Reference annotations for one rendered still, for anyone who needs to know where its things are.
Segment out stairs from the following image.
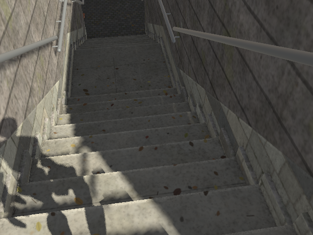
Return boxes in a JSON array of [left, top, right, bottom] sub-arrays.
[[0, 87, 297, 235], [76, 34, 158, 50]]

